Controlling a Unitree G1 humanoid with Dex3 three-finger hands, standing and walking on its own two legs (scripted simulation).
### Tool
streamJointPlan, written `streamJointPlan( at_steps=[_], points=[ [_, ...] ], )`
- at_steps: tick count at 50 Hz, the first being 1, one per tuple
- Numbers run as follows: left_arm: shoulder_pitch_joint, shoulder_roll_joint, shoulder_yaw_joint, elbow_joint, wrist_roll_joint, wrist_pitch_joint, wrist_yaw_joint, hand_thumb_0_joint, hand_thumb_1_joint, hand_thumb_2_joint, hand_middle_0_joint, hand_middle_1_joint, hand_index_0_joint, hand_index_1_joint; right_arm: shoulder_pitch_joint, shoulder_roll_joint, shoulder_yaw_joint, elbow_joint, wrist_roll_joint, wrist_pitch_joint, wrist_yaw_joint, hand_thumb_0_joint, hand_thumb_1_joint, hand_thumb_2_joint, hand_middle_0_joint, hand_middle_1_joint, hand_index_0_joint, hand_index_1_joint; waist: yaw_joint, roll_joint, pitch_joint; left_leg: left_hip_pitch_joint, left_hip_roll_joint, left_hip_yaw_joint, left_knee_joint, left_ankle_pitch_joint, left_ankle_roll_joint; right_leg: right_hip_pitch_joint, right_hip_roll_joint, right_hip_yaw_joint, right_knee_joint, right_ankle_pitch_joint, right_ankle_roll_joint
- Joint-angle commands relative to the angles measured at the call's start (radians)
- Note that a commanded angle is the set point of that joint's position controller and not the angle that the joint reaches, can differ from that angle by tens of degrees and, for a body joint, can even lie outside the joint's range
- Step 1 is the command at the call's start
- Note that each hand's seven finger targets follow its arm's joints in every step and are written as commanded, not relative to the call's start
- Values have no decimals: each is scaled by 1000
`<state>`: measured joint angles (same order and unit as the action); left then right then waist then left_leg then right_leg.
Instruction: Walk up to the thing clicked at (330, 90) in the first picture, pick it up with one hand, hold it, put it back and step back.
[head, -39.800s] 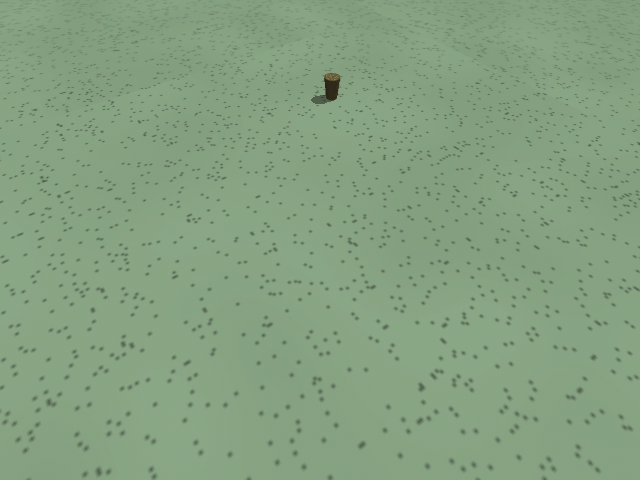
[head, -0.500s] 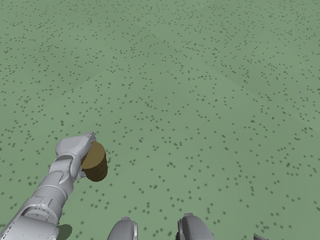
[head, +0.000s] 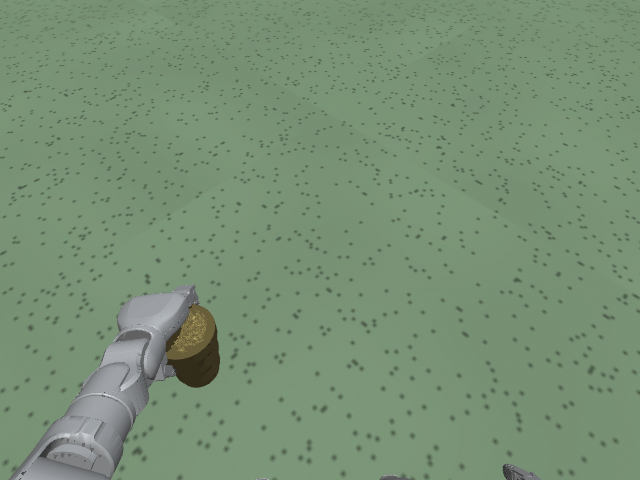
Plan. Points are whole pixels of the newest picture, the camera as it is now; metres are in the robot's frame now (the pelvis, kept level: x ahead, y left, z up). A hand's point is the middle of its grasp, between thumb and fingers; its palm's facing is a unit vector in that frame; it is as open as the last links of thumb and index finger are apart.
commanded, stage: hold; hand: left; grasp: from the side
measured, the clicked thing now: (192, 351) +0.33 +0.21 -0.13
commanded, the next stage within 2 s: none
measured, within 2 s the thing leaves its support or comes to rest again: neither
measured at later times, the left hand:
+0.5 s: hand (161, 350) +0.29 +0.22 -0.04, palm faces -0.47 -0.05 -0.88, open 11.6 cm
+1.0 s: hand (154, 355) +0.28 +0.22 -0.02, palm faces -0.46 -0.04 -0.89, open 11.5 cm
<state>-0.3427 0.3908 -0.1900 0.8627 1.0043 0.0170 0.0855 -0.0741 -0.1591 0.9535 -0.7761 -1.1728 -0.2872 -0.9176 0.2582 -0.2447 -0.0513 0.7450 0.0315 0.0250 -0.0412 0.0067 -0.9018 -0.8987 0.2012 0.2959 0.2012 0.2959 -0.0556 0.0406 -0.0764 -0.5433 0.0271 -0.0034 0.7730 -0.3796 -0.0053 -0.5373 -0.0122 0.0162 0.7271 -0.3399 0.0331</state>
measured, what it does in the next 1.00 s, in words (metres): stands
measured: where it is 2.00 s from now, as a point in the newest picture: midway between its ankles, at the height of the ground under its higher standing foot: outside the picture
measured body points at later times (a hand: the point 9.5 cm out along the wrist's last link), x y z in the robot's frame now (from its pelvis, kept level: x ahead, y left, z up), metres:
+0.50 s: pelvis -0.01 -0.01 +0.01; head +0.01 -0.02 +0.46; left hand +0.31 +0.22 +0.01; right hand +0.11 -0.28 -0.10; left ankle +0.00 +0.12 -0.71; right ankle +0.01 -0.14 -0.71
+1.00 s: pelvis -0.02 -0.01 +0.02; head -0.01 -0.03 +0.47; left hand +0.30 +0.22 +0.03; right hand +0.12 -0.27 -0.10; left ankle +0.00 +0.12 -0.71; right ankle +0.01 -0.14 -0.71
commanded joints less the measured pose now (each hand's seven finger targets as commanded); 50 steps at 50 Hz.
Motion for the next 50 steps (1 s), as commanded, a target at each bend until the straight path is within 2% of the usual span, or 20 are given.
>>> streamJointPlan(
  at_steps=[1, 2, 3, 4, 9, 11, 12, 13, 17, 23, 24, 28, 31, 33, 36, 41, 42, 44, 47, 50],
  points=[
    [-343, 219, 95, -255, -6, -32, 36, 0, 413, 1240, -768, -1148, -782, -1134, 9, -158, -54, -102, 1, -27, -10, 0, -901, -898, 200, 300, 200, 300, 4, 29, -306, 245, -40, 4, -122, 366, -3, 134, 43, -33, -103, 296, -40],
    [-365, 220, 95, -264, -8, -34, 35, 0, 405, 1212, -753, -1150, -773, -1129, 12, -160, -54, -101, 1, -27, -9, 0, -902, -898, 200, 300, 200, 300, -3, 27, -308, 254, -36, 0, -129, 374, -5, 135, 44, -36, -103, 298, -41],
    [-381, 228, 100, -293, -9, -36, 37, 0, 417, 1229, -761, -1162, -781, -1142, 5, -160, -54, -106, 1, -27, -11, 0, -902, -899, 200, 300, 200, 300, 7, 38, -317, 266, -36, 0, -135, 376, -5, 140, 44, -34, -110, 300, -40],
    [-368, 229, 101, -283, -4, -35, 39, 0, 410, 1237, -766, -1148, -781, -1133, 3, -161, -53, -108, 2, -27, -10, 0, -903, -899, 200, 300, 200, 300, 1, 30, -310, 277, -36, 0, -141, 377, -6, 145, 44, -37, -112, 299, -41],
    [-362, 242, 110, -317, 11, -29, 47, 0, 434, 1231, -793, -1124, -805, -1112, -14, -162, -53, -110, 3, -27, -11, 0, -902, -899, 200, 300, 200, 300, 14, 33, -298, 282, -43, 10, -157, 375, -3, 175, 38, -25, -136, 309, -38],
    [-372, 226, 99, -312, 7, -25, 46, 0, 435, 1226, -783, -1146, -802, -1128, -19, -162, -51, -108, 3, -28, -10, 0, -903, -899, 200, 300, 200, 300, 4, 18, -300, 289, -43, 11, -160, 373, -1, 187, 37, -22, -144, 315, -35],
    [-377, 238, 107, -329, 4, -22, 48, 0, 450, 1223, -797, -1143, -815, -1125, -26, -164, -52, -116, 5, -28, -11, 0, -904, -900, 200, 300, 200, 300, 15, 24, -305, 301, -45, 14, -167, 373, 0, 196, 36, -20, -152, 317, -35],
    [-365, 234, 102, -311, 7, -18, 45, 0, 432, 1240, -796, -1132, -807, -1122, -28, -165, -52, -113, 6, -26, -10, 0, -906, -901, 200, 300, 200, 300, 8, 13, -286, 293, -45, 15, -169, 363, 1, 196, 35, -20, -157, 309, -33],
    [-362, 223, 96, -317, 1, -14, 25, 0, 446, 1255, -812, -1132, -821, -1125, -37, -166, -53, -119, 7, -25, -8, 0, -906, -901, 200, 300, 200, 300, 17, 14, -286, 311, -43, 16, -186, 368, 1, 208, 37, -21, -167, 306, -35],
    [-337, 219, 89, -312, -6, -12, -9, 0, 452, 1222, -811, -1142, -826, -1128, -66, -163, -45, -141, 9, -23, -8, 0, -910, -902, 199, 300, 199, 300, 17, -11, -223, 290, -45, 16, -222, 275, 10, 207, 36, -15, -209, 228, -33],
    [-343, 230, 94, -338, -12, -16, -14, 0, 464, 1215, -815, -1153, -833, -1136, -76, -162, -43, -147, 10, -24, -8, 0, -910, -902, 199, 300, 199, 300, 31, 0, -220, 285, -47, 17, -229, 258, 10, 220, 34, -15, -215, 211, -32],
    [-339, 228, 95, -360, -10, -22, -26, 0, 462, 1183, -803, -1148, -826, -1124, -85, -160, -39, -156, 11, -25, -10, 0, -911, -903, 199, 300, 199, 300, 27, 3, -230, 302, -45, 17, -241, 246, 11, 226, 35, -11, -221, 199, -33],
    [-362, 250, 112, -396, -10, -30, -26, 0, 482, 1204, -822, -1151, -843, -1130, -93, -158, -39, -159, 11, -26, -14, 0, -911, -903, 199, 300, 199, 300, 35, 19, -262, 325, -46, 19, -240, 278, 10, 236, 35, -8, -221, 226, -34],
    [-348, 242, 106, -373, -7, -29, -21, 0, 492, 1199, -830, -1167, -855, -1142, -97, -157, -33, -159, 13, -28, -14, 0, -914, -904, 199, 300, 199, 300, 28, -6, -222, 308, -49, 20, -250, 242, 13, 232, 32, -8, -234, 195, -32],
    [-348, 250, 118, -385, -6, -27, -12, 0, 485, 1202, -828, -1163, -851, -1140, -104, -154, -33, -156, 14, -30, -16, 0, -914, -905, 199, 300, 199, 300, 37, 3, -236, 319, -50, 21, -256, 240, 11, 237, 31, -5, -239, 190, -33],
    [-364, 244, 109, -409, -7, -18, -6, 0, 486, 1190, -824, -1163, -850, -1137, -117, -155, -33, -150, 14, -35, -18, 0, -917, -905, 199, 300, 199, 300, 38, 18, -252, 351, -46, 19, -256, 273, 5, 243, 33, -11, -237, 216, -34],
    [-353, 236, 102, -385, 0, -14, -9, 0, 473, 1211, -828, -1153, -847, -1135, -112, -153, -32, -145, 14, -35, -18, 0, -917, -905, 199, 300, 199, 300, 31, 3, -228, 341, -44, 17, -259, 271, 8, 243, 34, -11, -241, 216, -33],
    [-365, 239, 103, -403, -8, -14, -19, 0, 472, 1234, -834, -1157, -848, -1143, -119, -153, -33, -147, 15, -35, -18, 0, -918, -906, 199, 300, 199, 300, 39, 9, -239, 351, -45, 18, -266, 277, 8, 248, 33, -13, -243, 223, -34],
    [-339, 228, 96, -387, -16, -12, -42, 0, 476, 1197, -828, -1152, -849, -1132, -123, -151, -31, -156, 16, -35, -16, 0, -919, -906, 199, 300, 199, 300, 41, -1, -205, 341, -44, 19, -281, 258, 10, 249, 33, -14, -257, 203, -34],
    [-338, 233, 95, -402, -24, -16, -64, 0, 480, 1202, -823, -1177, -847, -1153, -137, -149, -27, -161, 16, -34, -16, 0, -920, -907, 199, 300, 199, 300, 44, 4, -211, 350, -46, 20, -288, 257, 11, 265, 31, -13, -265, 202, -33]
  ],
)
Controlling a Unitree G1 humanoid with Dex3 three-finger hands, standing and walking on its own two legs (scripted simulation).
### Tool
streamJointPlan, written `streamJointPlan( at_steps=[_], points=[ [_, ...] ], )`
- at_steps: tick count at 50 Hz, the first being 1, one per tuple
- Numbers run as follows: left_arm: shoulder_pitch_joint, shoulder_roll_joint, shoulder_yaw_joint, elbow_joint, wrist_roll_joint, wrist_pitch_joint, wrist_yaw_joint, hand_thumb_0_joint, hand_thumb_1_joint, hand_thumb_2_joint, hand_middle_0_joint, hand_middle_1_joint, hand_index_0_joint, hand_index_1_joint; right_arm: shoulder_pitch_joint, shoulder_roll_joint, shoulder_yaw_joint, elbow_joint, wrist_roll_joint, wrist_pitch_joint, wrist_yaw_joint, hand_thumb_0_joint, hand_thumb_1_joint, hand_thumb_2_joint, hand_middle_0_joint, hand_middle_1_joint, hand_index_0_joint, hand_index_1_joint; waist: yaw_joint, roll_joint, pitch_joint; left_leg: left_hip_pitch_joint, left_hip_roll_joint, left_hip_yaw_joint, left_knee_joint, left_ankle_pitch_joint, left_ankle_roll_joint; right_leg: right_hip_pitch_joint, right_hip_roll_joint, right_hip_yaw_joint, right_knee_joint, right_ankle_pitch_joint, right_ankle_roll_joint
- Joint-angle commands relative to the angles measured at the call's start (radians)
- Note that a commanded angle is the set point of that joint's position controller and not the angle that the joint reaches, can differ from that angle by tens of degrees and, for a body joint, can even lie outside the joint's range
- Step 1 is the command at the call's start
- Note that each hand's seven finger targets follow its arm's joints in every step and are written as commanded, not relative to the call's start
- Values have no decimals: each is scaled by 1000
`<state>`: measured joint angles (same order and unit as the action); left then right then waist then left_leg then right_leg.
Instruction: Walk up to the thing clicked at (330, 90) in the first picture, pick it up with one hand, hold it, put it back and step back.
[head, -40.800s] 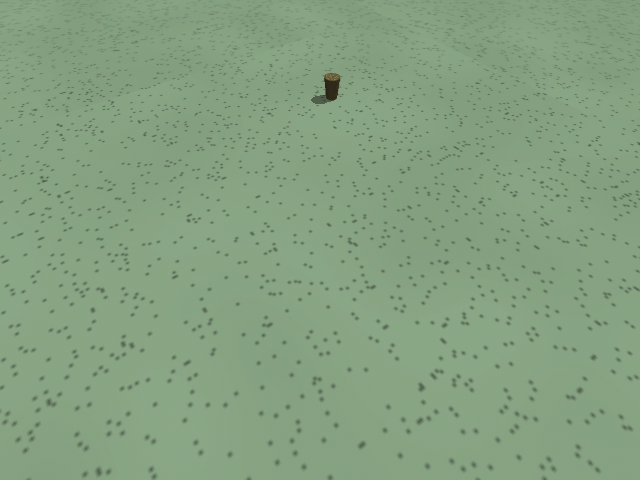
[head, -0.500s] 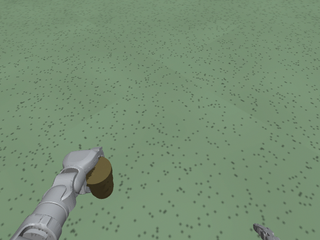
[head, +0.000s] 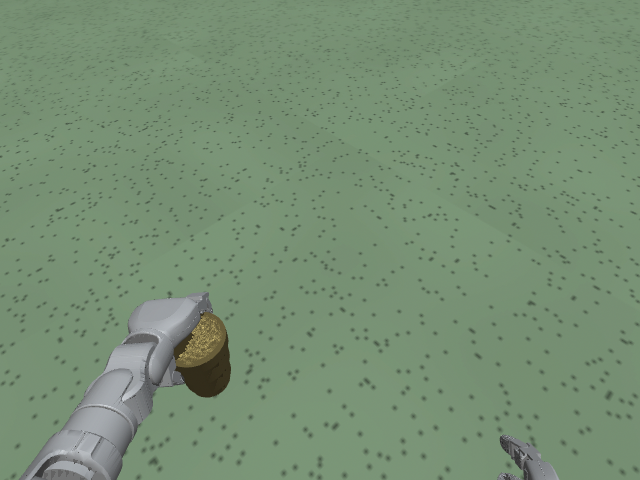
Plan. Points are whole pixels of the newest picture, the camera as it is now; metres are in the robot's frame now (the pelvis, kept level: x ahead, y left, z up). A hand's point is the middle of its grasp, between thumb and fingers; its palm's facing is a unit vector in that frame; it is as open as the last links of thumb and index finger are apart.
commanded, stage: hold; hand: left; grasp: from the side
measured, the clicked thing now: (202, 359) +0.31 +0.20 -0.10
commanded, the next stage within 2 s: crouch in 1.44 s
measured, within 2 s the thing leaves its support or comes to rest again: neither
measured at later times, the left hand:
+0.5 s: hand (172, 347) +0.30 +0.22 -0.03, palm faces -0.47 -0.04 -0.88, open 11.5 cm
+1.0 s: hand (174, 346) +0.30 +0.22 -0.03, palm faces -0.48 -0.04 -0.88, open 11.5 cm
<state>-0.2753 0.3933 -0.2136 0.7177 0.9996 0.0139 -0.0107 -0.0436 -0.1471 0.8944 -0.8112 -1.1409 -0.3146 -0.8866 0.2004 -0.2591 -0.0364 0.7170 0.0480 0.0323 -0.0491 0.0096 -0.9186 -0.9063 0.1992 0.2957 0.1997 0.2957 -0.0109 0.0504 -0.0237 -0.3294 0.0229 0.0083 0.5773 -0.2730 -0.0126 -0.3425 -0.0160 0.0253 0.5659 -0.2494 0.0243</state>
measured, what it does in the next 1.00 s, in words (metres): stands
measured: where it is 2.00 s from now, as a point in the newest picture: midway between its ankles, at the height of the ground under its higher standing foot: outside the picture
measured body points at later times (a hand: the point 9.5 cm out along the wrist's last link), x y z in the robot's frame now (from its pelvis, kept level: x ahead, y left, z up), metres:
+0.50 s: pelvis +0.00 +0.00 +0.00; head +0.01 -0.02 +0.45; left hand +0.32 +0.22 +0.02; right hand +0.15 -0.26 -0.11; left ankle +0.02 +0.13 -0.73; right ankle +0.03 -0.14 -0.73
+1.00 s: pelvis +0.00 +0.00 +0.01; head +0.01 -0.02 +0.46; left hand +0.32 +0.22 +0.02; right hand +0.15 -0.26 -0.11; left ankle +0.02 +0.13 -0.73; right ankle +0.03 -0.14 -0.73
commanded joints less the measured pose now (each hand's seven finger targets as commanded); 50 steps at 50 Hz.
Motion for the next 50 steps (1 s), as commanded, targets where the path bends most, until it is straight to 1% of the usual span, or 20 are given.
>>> streamJointPlan(
  at_steps=[1, 2, 4, 10, 12, 13, 16, 18, 20, 22, 26, 32, 38, 39, 42, 43, 45, 47, 49, 50],
  points=[
    [-428, 234, 118, -288, -26, -18, 25, 0, 491, 1215, -831, -1176, -854, -1153, -86, -135, -41, -141, 0, -43, -10, 0, -919, -907, 199, 300, 199, 300, 1, 10, -272, 149, -40, 8, -97, 145, 16, 67, 36, -23, -106, 103, -27],
    [-390, 228, 115, -243, -17, -18, 18, 0, 474, 1204, -827, -1164, -847, -1144, -82, -136, -40, -134, -1, -42, -10, 0, -920, -907, 199, 300, 199, 300, -3, -16, -245, 138, -39, 4, -98, 141, 19, 64, 37, -25, -109, 98, -26],
    [-419, 249, 128, -271, -14, -25, 12, 0, 458, 1172, -817, -1144, -837, -1124, -84, -132, -38, -136, -1, -43, -12, 0, -922, -908, 199, 300, 199, 300, 1, -2, -264, 143, -41, 6, -102, 160, 19, 80, 37, -24, -108, 118, -26],
    [-438, 252, 137, -314, -20, -36, 8, 0, 474, 1159, -806, -1165, -837, -1134, -87, -131, -36, -147, 1, -42, -16, 0, -919, -906, 199, 300, 199, 300, 10, 9, -282, 164, -40, 10, -108, 187, 18, 94, 38, -23, -112, 141, -28],
    [-426, 250, 134, -289, -15, -35, 9, 0, 486, 1161, -817, -1164, -849, -1133, -86, -133, -34, -143, 0, -42, -16, 0, -919, -906, 199, 300, 199, 300, -2, -1, -255, 164, -39, 7, -115, 174, 19, 85, 38, -25, -118, 130, -29],
    [-438, 246, 131, -311, -19, -38, 7, 0, 477, 1156, -822, -1140, -848, -1115, -92, -131, -35, -147, 1, -42, -16, 0, -920, -907, 199, 300, 199, 300, 7, 11, -269, 173, -39, 8, -116, 175, 18, 93, 38, -25, -119, 130, -28],
    [-420, 263, 148, -290, -9, -33, 7, 0, 464, 1143, -802, -1150, -833, -1120, -93, -132, -35, -145, 0, -37, -17, 0, -919, -906, 199, 300, 199, 300, 4, 3, -257, 171, -41, 11, -119, 184, 20, 92, 36, -22, -124, 140, -27],
    [-440, 244, 132, -305, -22, -36, 2, 0, 469, 1150, -807, -1160, -838, -1129, -96, -131, -35, -147, 0, -39, -17, 0, -922, -907, 199, 300, 199, 300, 8, -10, -272, 182, -39, 6, -120, 188, 19, 98, 38, -26, -123, 139, -27],
    [-427, 263, 148, -290, -16, -35, 0, 0, 451, 1135, -789, -1158, -822, -1125, -94, -132, -35, -143, -2, -38, -18, 0, -920, -907, 199, 300, 199, 300, 11, 5, -269, 179, -40, 9, -122, 193, 19, 98, 36, -24, -125, 143, -28],
    [-427, 230, 121, -285, -19, -35, -3, 0, 458, 1145, -797, -1157, -829, -1125, -93, -129, -33, -146, -2, -37, -19, 0, -920, -906, 199, 300, 199, 300, 2, -21, -267, 183, -43, 12, -121, 192, 22, 96, 36, -21, -132, 146, -25],
    [-406, 246, 137, -331, -30, -37, -6, 0, 455, 1153, -797, -1157, -827, -1127, -105, -126, -33, -153, -2, -33, -19, 0, -920, -907, 199, 300, 199, 300, 17, -4, -290, 194, -44, 12, -125, 202, 21, 120, 33, -24, -133, 154, -26],
    [-441, 278, 157, -315, -9, -37, 1, 0, 444, 1140, -797, -1146, -825, -1118, -100, -130, -33, -142, -3, -25, -23, 0, -924, -908, 199, 300, 199, 300, 9, 3, -280, 204, -41, 10, -126, 221, 19, 112, 34, -23, -131, 173, -28],
    [-429, 232, 125, -295, -19, -37, 0, 0, 462, 1120, -782, -1168, -823, -1127, -99, -129, -37, -143, -1, -28, -19, 0, -918, -905, 199, 300, 199, 300, 4, -5, -272, 198, -38, 10, -131, 220, 19, 112, 36, -28, -132, 169, -30],
    [-443, 251, 136, -298, -19, -38, 2, 0, 468, 1126, -787, -1181, -829, -1139, -95, -131, -37, -141, -2, -27, -20, 0, -921, -907, 199, 300, 199, 300, 8, 7, -277, 197, -41, 10, -129, 223, 19, 112, 34, -27, -134, 173, -29],
    [-447, 240, 125, -297, -16, -38, 1, 0, 458, 1131, -786, -1173, -824, -1134, -97, -128, -36, -143, -3, -26, -20, 0, -921, -906, 199, 300, 199, 300, 2, -5, -276, 196, -43, 13, -131, 211, 22, 118, 32, -23, -138, 169, -27],
    [-444, 256, 138, -293, -16, -38, 3, 0, 449, 1134, -777, -1180, -817, -1140, -96, -128, -35, -140, -2, -26, -20, 0, -920, -906, 199, 300, 199, 300, 12, 8, -272, 193, -42, 13, -135, 210, 20, 115, 33, -26, -140, 162, -29],
    [-420, 222, 118, -283, -16, -37, 1, 0, 458, 1120, -783, -1169, -823, -1128, -97, -125, -35, -147, -1, -25, -19, 0, -920, -906, 199, 300, 199, 300, 6, -10, -261, 193, -40, 11, -138, 205, 20, 109, 34, -28, -141, 157, -30],
    [-432, 264, 148, -289, -15, -38, 8, 0, 470, 1107, -782, -1176, -827, -1131, -99, -131, -37, -146, -2, -24, -19, 0, -919, -905, 199, 300, 199, 300, 12, 1, -266, 191, -40, 10, -140, 198, 19, 117, 33, -29, -145, 148, -30],
    [-424, 238, 129, -288, -17, -37, 5, 0, 472, 1143, -813, -1159, -845, -1127, -105, -129, -35, -155, -1, -22, -19, 0, -924, -908, 199, 300, 199, 300, 5, -21, -267, 200, -42, 11, -139, 196, 23, 120, 31, -26, -149, 151, -28],
    [-418, 253, 142, -292, -9, -36, 8, 0, 464, 1146, -806, -1163, -838, -1131, -101, -128, -34, -152, -1, -21, -20, 0, -923, -908, 199, 300, 199, 300, 9, -22, -268, 193, -44, 14, -138, 206, 25, 128, 29, -23, -146, 164, -26]
  ],
)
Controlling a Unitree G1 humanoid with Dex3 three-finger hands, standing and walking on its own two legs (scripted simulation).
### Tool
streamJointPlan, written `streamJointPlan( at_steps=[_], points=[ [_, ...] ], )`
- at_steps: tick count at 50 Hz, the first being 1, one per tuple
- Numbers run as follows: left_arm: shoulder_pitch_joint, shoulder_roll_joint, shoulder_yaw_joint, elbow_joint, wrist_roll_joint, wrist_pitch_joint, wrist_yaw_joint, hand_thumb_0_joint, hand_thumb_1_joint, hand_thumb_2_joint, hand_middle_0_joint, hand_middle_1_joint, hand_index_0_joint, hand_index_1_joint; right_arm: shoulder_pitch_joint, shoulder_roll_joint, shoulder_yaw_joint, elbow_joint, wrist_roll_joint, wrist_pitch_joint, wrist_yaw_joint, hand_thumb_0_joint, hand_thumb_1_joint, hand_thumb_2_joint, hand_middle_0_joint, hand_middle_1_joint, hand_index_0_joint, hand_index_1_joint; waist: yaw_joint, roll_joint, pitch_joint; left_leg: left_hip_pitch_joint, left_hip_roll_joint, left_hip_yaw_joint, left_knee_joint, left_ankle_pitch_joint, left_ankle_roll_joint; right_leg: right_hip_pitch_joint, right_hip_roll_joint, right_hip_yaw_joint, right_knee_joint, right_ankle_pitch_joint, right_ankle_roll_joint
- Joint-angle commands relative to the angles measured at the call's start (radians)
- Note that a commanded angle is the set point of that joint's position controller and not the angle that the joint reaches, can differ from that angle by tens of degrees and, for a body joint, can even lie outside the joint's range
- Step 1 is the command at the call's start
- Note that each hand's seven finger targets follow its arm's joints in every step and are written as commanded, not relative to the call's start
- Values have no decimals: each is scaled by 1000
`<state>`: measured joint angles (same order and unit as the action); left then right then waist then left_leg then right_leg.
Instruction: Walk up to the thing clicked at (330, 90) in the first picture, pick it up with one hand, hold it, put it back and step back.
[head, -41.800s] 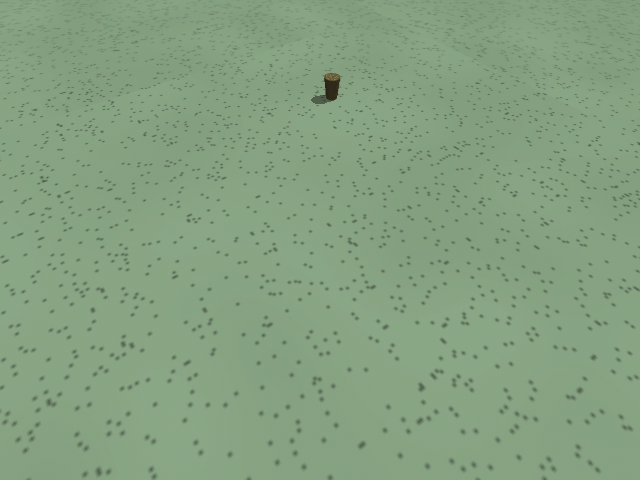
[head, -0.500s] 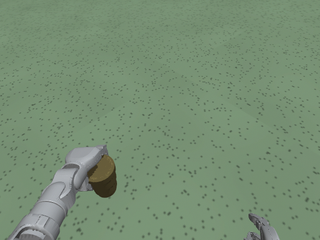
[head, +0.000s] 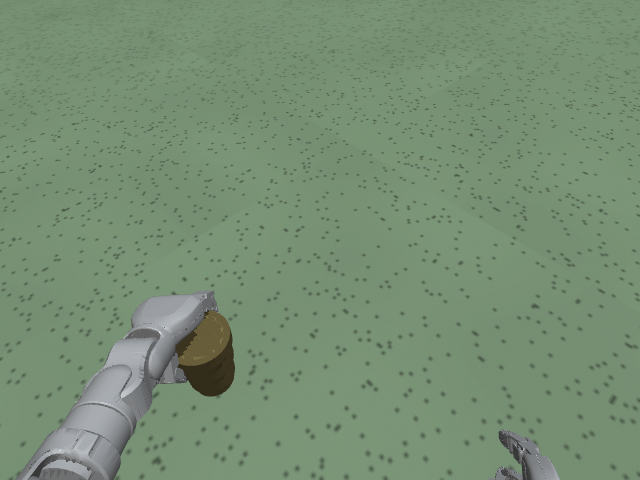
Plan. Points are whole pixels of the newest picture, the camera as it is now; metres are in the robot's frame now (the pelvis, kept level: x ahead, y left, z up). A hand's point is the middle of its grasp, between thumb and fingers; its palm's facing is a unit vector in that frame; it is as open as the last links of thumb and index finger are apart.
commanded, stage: hold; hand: left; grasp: from the side
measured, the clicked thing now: (206, 358) +0.31 +0.20 -0.10
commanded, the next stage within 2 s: crouch in 0.44 s
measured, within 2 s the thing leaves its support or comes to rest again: neither
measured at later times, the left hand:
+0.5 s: hand (177, 347) +0.30 +0.23 -0.04, palm faces -0.49 -0.04 -0.87, open 11.5 cm
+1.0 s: hand (196, 365) +0.31 +0.23 -0.13, palm faces -0.50 +0.02 -0.86, open 11.6 cm
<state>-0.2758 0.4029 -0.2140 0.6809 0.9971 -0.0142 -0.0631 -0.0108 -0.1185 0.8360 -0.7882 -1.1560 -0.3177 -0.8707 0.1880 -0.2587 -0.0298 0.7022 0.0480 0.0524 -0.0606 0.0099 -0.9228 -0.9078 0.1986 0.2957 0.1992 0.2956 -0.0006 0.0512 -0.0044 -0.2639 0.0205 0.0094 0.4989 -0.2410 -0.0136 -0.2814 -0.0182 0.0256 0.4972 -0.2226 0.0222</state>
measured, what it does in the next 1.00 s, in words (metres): stands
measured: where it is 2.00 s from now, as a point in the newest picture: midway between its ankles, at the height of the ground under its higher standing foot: outside the picture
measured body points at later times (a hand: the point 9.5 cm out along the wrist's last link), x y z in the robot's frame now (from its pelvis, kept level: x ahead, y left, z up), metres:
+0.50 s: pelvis +0.00 +0.00 +0.00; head +0.01 -0.02 +0.45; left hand +0.32 +0.23 +0.01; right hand +0.15 -0.26 -0.11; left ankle +0.01 +0.13 -0.74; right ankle +0.03 -0.13 -0.74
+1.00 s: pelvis -0.01 +0.00 -0.03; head +0.07 +0.01 +0.41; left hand +0.33 +0.22 -0.08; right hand +0.10 -0.27 -0.15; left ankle +0.01 +0.13 -0.74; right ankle +0.03 -0.13 -0.74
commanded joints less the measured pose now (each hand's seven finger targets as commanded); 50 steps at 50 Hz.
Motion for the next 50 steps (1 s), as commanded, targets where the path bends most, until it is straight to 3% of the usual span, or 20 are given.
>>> streamJointPlan(
  at_steps=[1, 5, 10, 15, 17, 19, 23, 26, 27, 28, 30, 34, 38, 43, 47, 50],
  points=[
    [-438, 250, 146, -270, -10, -7, 62, 0, 462, 1137, -795, -1174, -832, -1137, -85, -130, -42, -134, -2, -41, -9, 0, -924, -908, 199, 300, 199, 300, -1, -6, -301, 133, -42, 13, -57, 181, 23, 66, 31, -23, -73, 142, -26],
    [-498, 265, 148, -289, -9, -10, 65, 0, 467, 1105, -785, -1168, -829, -1124, -84, -131, -42, -129, -4, -42, -9, 0, -922, -906, 199, 300, 199, 300, -2, 6, -316, 144, -40, 11, -56, 176, 22, 63, 32, -24, -76, 138, -26],
    [-435, 219, 126, -245, -16, -2, 60, 0, 438, 1103, -774, -1150, -814, -1111, -79, -128, -42, -128, -3, -42, -9, 0, -921, -906, 199, 300, 199, 300, -5, -17, -291, 137, -39, 11, -59, 181, 23, 61, 33, -27, -77, 144, -26],
    [-402, 238, 135, -237, -11, -7, 45, 0, 470, 1113, -798, -1167, -837, -1127, -90, -124, -41, -138, -2, -38, -7, 0, -926, -908, 199, 300, 199, 300, 6, -26, -281, 114, -45, 13, -61, 187, 27, 86, 28, -25, -82, 149, -24],
    [-417, 234, 129, -248, -11, -10, 42, 0, 471, 1110, -792, -1176, -835, -1133, -87, -126, -41, -137, -2, -34, -7, 0, -924, -908, 199, 300, 199, 300, -3, -21, -282, 121, -43, 11, -60, 187, 27, 76, 29, -24, -80, 151, -24],
    [-452, 262, 145, -248, -5, -14, 46, 0, 459, 1105, -791, -1154, -830, -1115, -82, -130, -41, -133, -1, -34, -9, 0, -925, -908, 199, 300, 199, 300, -4, 4, -282, 133, -40, 11, -64, 184, 23, 64, 31, -24, -79, 144, -28],
    [-445, 232, 131, -263, -5, -22, 54, 0, 458, 1081, -772, -1161, -819, -1112, -77, -127, -43, -134, -2, -36, -8, 0, -920, -905, 199, 300, 199, 300, -6, 6, -299, 146, -36, 7, -62, 195, 19, 59, 36, -30, -72, 150, -32],
    [-473, 246, 138, -255, -9, -17, 69, 0, 461, 1081, -787, -1150, -831, -1105, -77, -132, -45, -129, 0, -35, -11, 0, -924, -907, 199, 300, 199, 300, -13, -6, -316, 163, -38, 8, -54, 220, 20, 65, 34, -29, -70, 179, -28],
    [-463, 246, 142, -254, -10, -15, 73, 0, 538, 1020, -823, -1184, -890, -1115, -76, -133, -45, -130, -2, -36, -11, 0, -942, -919, 199, 301, 200, 301, -8, -5, -306, 156, -37, 8, -54, 220, 20, 62, 34, -29, -73, 178, -28],
    [-450, 238, 142, -244, -9, -11, 75, 0, 458, 1100, -743, -1139, -810, -1101, -70, -131, -46, -125, -2, -36, -10, 0, -893, -900, 201, 301, 201, 301, -13, -8, -290, 146, -39, 14, -54, 213, 22, 60, 32, -28, -74, 178, -27],
    [-443, 212, 122, -221, -8, -11, 81, 0, 427, 1236, -754, -1210, -780, -1185, -67, -129, -46, -121, -3, -35, -7, 0, -899, -902, 200, 300, 200, 300, -16, -26, -283, 142, -40, 11, -54, 208, 23, 55, 32, -30, -75, 173, -26],
    [-405, 199, 115, -163, 7, -27, 93, 0, 423, 1308, -761, -1239, -779, -1222, -55, -132, -54, -118, -5, -29, -2, 0, -900, -903, 200, 300, 200, 300, -17, -47, -249, 111, -42, 10, -48, 190, 22, 31, 29, -30, -72, 153, -26],
    [-392, 186, 109, -76, 32, -53, 134, 0, 462, 1318, -791, -1259, -811, -1240, -36, -130, -54, -103, -12, -16, 3, 0, -905, -904, 200, 300, 200, 300, -32, -77, -237, 71, -48, 11, -21, 177, 23, 5, 23, -26, -52, 148, -22],
    [-495, 178, 112, 65, 83, -68, 249, 0, 437, 1310, -747, -1307, -779, -1275, 21, -145, -63, -65, -33, -12, 17, 0, -902, -900, 199, 299, 199, 299, -64, -57, -263, -28, -37, 7, 92, 146, 11, -143, 29, -35, 50, 118, -27],
    [-599, 149, 106, 150, 131, -73, 350, 0, 411, 1261, -716, -1310, -759, -1268, 73, -150, -77, -35, -52, -21, 40, 0, -905, -900, 199, 299, 199, 299, -88, -11, -360, -159, -30, 4, 261, 134, 1, -294, 26, -40, 211, 106, -30],
    [-656, 179, 136, 204, 169, -78, 411, 0, 355, 1212, -669, -1288, -715, -1241, 118, -161, -89, -25, -69, -30, 52, 0, -905, -900, 199, 299, 199, 299, -97, 24, -446, -288, -25, 4, 405, 114, 2, -436, 27, -40, 348, 83, -36]
  ],
)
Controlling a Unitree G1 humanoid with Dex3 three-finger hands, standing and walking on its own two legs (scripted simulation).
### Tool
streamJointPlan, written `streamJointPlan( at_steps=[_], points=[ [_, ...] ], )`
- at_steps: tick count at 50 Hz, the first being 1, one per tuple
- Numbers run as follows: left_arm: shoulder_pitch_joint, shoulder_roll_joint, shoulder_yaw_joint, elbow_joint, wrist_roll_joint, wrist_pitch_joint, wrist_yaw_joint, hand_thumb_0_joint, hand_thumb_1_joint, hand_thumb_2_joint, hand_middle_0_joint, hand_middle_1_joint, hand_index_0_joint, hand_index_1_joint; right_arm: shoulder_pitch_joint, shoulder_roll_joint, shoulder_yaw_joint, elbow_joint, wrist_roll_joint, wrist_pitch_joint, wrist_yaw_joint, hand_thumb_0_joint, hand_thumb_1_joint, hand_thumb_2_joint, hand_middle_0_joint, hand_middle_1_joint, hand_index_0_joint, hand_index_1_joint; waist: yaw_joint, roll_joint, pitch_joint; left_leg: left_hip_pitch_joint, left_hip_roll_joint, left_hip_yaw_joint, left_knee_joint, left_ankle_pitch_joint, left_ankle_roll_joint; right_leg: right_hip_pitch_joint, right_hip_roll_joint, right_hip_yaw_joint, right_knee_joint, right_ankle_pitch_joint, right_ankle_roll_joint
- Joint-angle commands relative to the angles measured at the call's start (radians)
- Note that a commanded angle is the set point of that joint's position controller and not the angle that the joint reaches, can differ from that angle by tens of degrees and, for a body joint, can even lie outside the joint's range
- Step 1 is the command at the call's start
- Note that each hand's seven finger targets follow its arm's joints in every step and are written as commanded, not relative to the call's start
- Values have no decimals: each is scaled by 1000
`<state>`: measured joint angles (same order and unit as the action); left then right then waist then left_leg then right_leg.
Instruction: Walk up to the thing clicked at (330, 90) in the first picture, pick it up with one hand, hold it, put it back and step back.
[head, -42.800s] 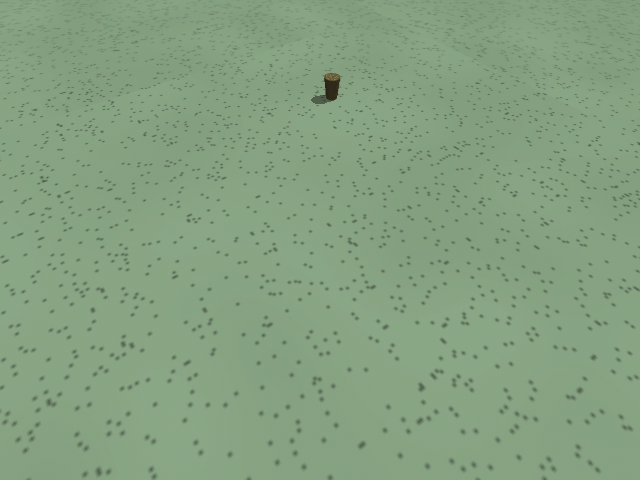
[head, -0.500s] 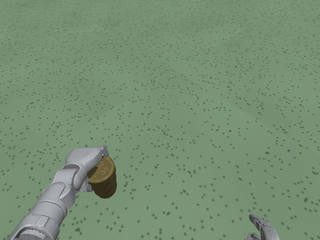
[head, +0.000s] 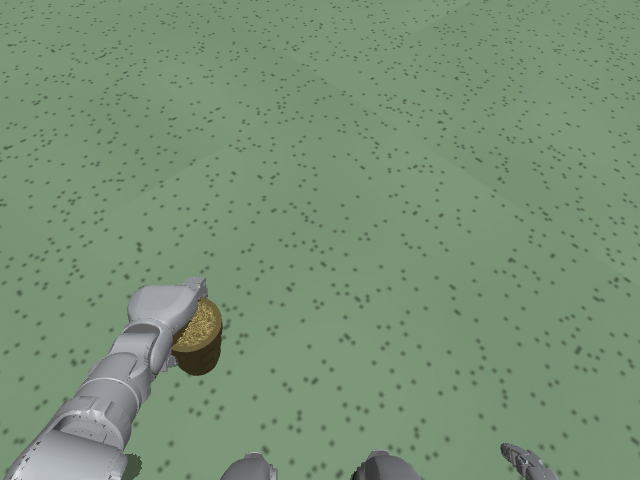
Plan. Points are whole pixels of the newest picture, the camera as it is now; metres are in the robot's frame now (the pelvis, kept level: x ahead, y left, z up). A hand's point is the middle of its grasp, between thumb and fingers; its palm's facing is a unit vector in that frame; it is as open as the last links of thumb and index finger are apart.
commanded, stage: crouch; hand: left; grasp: from the side
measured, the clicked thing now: (195, 341) +0.33 +0.20 -0.16
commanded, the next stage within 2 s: lower in 1.76 s
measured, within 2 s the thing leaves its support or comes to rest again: neither
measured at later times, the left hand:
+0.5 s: hand (213, 325) +0.42 +0.21 -0.33, palm faces -0.46 +0.03 -0.89, open 11.5 cm
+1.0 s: hand (234, 324) +0.48 +0.20 -0.47, palm faces -0.45 +0.00 -0.89, open 11.4 cm
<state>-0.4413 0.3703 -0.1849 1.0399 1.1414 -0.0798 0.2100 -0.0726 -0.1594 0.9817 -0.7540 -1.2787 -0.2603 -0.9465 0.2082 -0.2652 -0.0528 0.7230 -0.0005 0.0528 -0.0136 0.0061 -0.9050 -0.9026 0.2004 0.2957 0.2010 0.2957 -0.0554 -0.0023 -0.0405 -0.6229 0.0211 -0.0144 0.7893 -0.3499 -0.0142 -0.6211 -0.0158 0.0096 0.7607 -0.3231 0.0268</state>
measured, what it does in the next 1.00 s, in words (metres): lowers itself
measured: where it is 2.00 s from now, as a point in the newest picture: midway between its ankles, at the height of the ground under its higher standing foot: outside the picture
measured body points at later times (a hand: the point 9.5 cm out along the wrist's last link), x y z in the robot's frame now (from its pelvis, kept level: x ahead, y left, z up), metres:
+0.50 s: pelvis -0.05 +0.01 -0.20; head +0.15 +0.02 +0.20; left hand +0.44 +0.21 -0.28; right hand -0.05 -0.26 -0.32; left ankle +0.02 +0.13 -0.71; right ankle +0.03 -0.14 -0.71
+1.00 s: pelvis -0.05 +0.00 -0.31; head +0.21 +0.02 +0.06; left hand +0.49 +0.19 -0.42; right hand -0.05 -0.28 -0.41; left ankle +0.02 +0.13 -0.71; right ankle +0.03 -0.14 -0.71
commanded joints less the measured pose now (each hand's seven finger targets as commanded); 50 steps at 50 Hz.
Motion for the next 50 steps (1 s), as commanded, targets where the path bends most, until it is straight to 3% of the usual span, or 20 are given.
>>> streamJointPlan(
  at_steps=[1, 4, 5, 7, 9, 12, 13, 15, 16, 18, 19, 25, 29, 34, 38, 41, 42, 44, 50],
  points=[
    [-541, 198, 95, -166, 31, -13, 153, 0, 336, 1217, -657, -1290, -701, -1245, 107, -156, -66, -45, -24, -34, 6, 0, -906, -900, 199, 299, 199, 299, -59, 110, -467, 70, -22, 22, 156, 222, 3, -152, 26, -27, 125, 173, -44],
    [-618, 222, 105, -67, 56, 3, 197, 0, 305, 1177, -647, -1257, -691, -1213, 142, -169, -64, -37, -30, -39, 1, 0, -908, -900, 199, 299, 199, 299, -88, 99, -491, -90, -21, 17, 256, 153, 12, -265, 28, -29, 228, 123, -44],
    [-621, 235, 120, -25, 54, 12, 211, 0, 300, 1156, -646, -1238, -690, -1194, 152, -170, -63, -34, -33, -41, -1, 0, -908, -900, 199, 299, 199, 299, -80, 94, -510, -137, -21, 16, 289, 143, 14, -299, 31, -31, 268, 112, -46],
    [-707, 246, 125, 9, 43, 24, 231, 0, 280, 1167, -632, -1245, -674, -1203, 168, -170, -60, -32, -42, -51, -7, 0, -909, -901, 199, 299, 199, 299, -104, 105, -555, -227, -19, 6, 351, 90, 15, -382, 33, -35, 340, 68, -49],
    [-769, 287, 145, -1, 34, 41, 242, 0, 310, 1147, -644, -1245, -692, -1197, 180, -176, -62, -28, -47, -61, -12, 0, -909, -900, 199, 299, 199, 299, -104, 169, -645, -255, -15, 0, 411, 70, 13, -452, 34, -39, 408, 43, -55],
    [-709, 314, 163, 77, 28, 64, 231, 0, 408, 1170, -732, -1226, -772, -1186, 189, -180, -59, -32, -51, -66, -16, 0, -911, -901, 199, 299, 199, 299, -100, 144, -692, -388, -19, -4, 496, 35, 21, -493, 33, -43, 499, 25, -55],
    [-725, 313, 162, 83, 24, 66, 221, 0, 446, 1160, -757, -1212, -798, -1171, 191, -177, -59, -27, -53, -69, -16, 0, -906, -899, 199, 299, 200, 299, -111, 143, -699, -431, -20, -2, 525, 38, 25, -511, 33, -42, 525, 32, -55],
    [-752, 390, 196, 61, 31, 65, 198, 0, 508, 1184, -820, -1213, -856, -1178, 197, -175, -59, -34, -52, -69, -16, 0, -912, -902, 199, 299, 200, 299, -107, 154, -774, -497, -27, 11, 587, 33, 34, -500, 31, -35, 572, 46, -52],
    [-722, 407, 207, 96, 37, 70, 186, 0, 546, 1174, -841, -1212, -881, -1173, 200, -179, -54, -34, -58, -69, -13, 0, -912, -902, 199, 299, 199, 299, -107, 159, -758, -528, -26, 5, 610, 29, 30, -543, 30, -39, 603, 34, -55],
    [-766, 407, 210, 72, 31, 62, 164, 0, 585, 1203, -879, -1222, -915, -1187, 204, -173, -53, -40, -61, -70, -10, 0, -915, -904, 199, 299, 200, 299, -122, 178, -772, -577, -26, 2, 651, -24, 33, -610, 32, -42, 639, -13, -57],
    [-808, 402, 205, 76, 35, 57, 157, 0, 605, 1179, -892, -1210, -932, -1172, 208, -176, -50, -36, -63, -70, -10, 0, -915, -904, 199, 299, 199, 299, -144, 192, -756, -604, -24, -6, 671, -48, 32, -673, 32, -47, 659, -39, -58],
    [-922, 442, 231, 73, 37, 26, 150, 0, 577, 1093, -862, -1156, -911, -1107, 234, -200, -38, -44, -69, -80, 7, 0, -909, -901, 199, 299, 200, 299, -174, 257, -798, -647, -14, -59, 747, -139, 15, -887, 31, -79, 794, -149, -68],
    [-1017, 469, 244, 41, 45, -3, 155, 0, 587, 1118, -890, -1134, -930, -1095, 254, -198, -22, -25, -81, -87, 20, 0, -913, -904, 199, 299, 200, 299, -208, 262, -878, -721, -20, -36, 853, -92, 28, -891, 33, -73, 852, -90, -62],
    [-1061, 517, 266, 53, 75, -27, 161, 0, 578, 1125, -910, -1089, -939, -1063, 282, -211, -13, -4, -98, -90, 36, 0, -918, -907, 199, 299, 200, 299, -217, 323, -934, -680, -18, -49, 939, 16, 18, -977, 26, -82, 933, -36, -63],
    [-1078, 502, 261, 77, 89, -26, 175, 0, 610, 1120, -955, -1045, -975, -1027, 296, -210, -1, 0, -111, -86, 57, 0, -922, -909, 199, 299, 199, 299, -223, 367, -941, -664, -14, -40, 1000, 90, 14, -1021, 25, -83, 975, 9, -60],
    [-1067, 520, 270, 135, 95, -15, 178, 0, 611, 1131, -954, -1057, -975, -1038, 290, -210, 8, -5, -116, -85, 70, 0, -924, -909, 199, 299, 199, 299, -235, 354, -888, -776, -21, -25, 1037, 52, 20, -1009, 23, -80, 1000, 23, -57],
    [-1080, 543, 276, 138, 96, -11, 178, 0, 609, 1139, -964, -1043, -979, -1030, 285, -208, 11, -10, -115, -83, 74, 0, -925, -910, 199, 299, 199, 299, -227, 346, -891, -809, -22, -14, 1055, 32, 28, -990, 26, -76, 1005, 23, -55],
    [-1084, 532, 268, 172, 99, -3, 176, 0, 618, 1150, -974, -1042, -987, -1031, 286, -204, 16, -12, -115, -79, 79, 0, -925, -910, 199, 299, 199, 299, -241, 313, -874, -872, -24, -4, 1078, -9, 36, -980, 28, -71, 1010, 20, -50],
    [-1122, 582, 274, 199, 97, -2, 150, 0, 634, 1114, -969, -1030, -989, -1012, 281, -220, 24, -19, -114, -74, 97, 0, -923, -908, 199, 299, 199, 299, -256, 318, -852, -957, -22, -4, 1130, -39, 38, -1002, 37, -79, 1064, 0, -50]
  ],
)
